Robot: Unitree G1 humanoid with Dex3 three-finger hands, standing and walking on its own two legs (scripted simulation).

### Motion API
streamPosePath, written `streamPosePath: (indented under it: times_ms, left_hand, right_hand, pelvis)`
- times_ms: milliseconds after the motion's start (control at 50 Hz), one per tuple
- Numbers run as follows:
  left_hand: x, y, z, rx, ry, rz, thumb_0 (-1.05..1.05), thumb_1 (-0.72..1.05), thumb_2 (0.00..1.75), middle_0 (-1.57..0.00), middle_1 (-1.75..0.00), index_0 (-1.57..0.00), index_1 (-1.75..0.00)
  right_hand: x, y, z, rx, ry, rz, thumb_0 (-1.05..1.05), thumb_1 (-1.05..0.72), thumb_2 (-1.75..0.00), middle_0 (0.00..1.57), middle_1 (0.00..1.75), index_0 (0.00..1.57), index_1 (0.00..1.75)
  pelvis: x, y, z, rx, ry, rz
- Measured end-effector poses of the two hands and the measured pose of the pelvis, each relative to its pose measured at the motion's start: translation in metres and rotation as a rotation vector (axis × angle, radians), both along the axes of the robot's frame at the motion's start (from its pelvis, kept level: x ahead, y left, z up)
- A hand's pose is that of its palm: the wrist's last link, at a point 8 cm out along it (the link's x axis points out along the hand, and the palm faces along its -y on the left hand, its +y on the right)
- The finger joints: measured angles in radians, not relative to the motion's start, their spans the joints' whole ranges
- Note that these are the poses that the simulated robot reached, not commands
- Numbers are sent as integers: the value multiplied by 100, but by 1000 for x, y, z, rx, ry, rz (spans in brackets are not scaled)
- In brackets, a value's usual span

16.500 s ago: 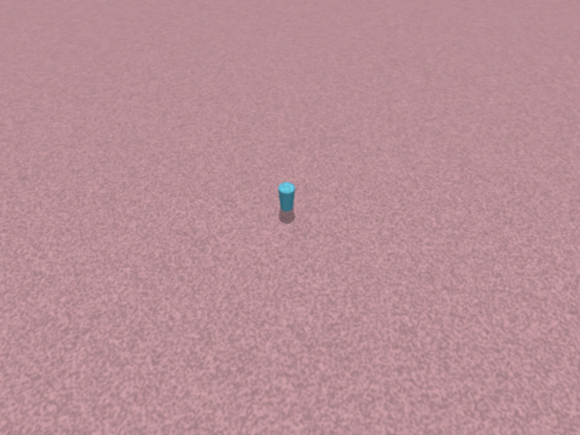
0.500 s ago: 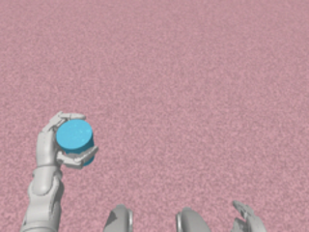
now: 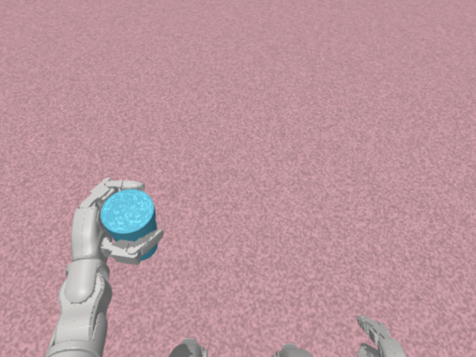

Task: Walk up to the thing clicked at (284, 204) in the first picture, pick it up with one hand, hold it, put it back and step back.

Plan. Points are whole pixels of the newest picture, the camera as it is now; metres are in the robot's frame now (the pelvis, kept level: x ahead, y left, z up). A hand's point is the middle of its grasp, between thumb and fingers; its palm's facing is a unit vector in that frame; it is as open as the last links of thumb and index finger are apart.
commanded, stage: lift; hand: left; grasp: from the side
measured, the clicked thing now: (135, 229) +0.34 +0.18 +0.01
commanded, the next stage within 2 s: hold in 0.30 s
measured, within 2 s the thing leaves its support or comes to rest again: neither
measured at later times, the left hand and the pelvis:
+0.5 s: hand (135, 211) +0.34 +0.17 +0.06, palm faces +0.13 -0.99 -0.02, open 10.0 cm; pelvis +0.01 -0.01 +0.02, yaw +0 degrees
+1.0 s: hand (132, 210) +0.34 +0.17 +0.08, palm faces +0.14 -0.99 -0.02, open 10.0 cm; pelvis +0.01 +0.00 +0.03, yaw +0 degrees
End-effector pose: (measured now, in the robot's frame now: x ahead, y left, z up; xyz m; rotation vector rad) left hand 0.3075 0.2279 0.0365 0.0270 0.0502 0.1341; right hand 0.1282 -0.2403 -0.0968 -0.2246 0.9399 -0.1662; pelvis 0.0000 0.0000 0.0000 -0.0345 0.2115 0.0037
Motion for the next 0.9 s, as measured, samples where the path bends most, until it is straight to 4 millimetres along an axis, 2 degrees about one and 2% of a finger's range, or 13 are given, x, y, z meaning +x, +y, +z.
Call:
streamPosePath:
  times_ms: [400,900]
  left_hand:
    - [11,-8,20,-6,-11,-4,1,-30,98,-74,-95,-71,-96]
    - [2,-12,38,-7,-27,2,1,-30,98,-74,-95,-71,-96]
  right_hand:
    - [3,-6,13,10,22,-8,1,-91,-90,20,30,20,30]
    - [5,-5,27,17,-7,-4,1,-92,-90,20,30,20,30]
  pelvis:
    - [12,-4,16,9,-45,-2]
    - [9,-4,27,14,-97,-1]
